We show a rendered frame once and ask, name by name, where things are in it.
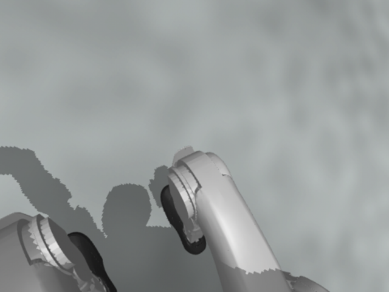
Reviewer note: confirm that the right robot hand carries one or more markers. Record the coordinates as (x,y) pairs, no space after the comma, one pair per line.
(303,284)

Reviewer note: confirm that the left robot foot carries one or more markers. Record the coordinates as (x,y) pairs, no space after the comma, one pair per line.
(92,257)

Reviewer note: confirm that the right robot foot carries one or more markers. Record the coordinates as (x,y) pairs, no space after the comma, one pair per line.
(174,219)

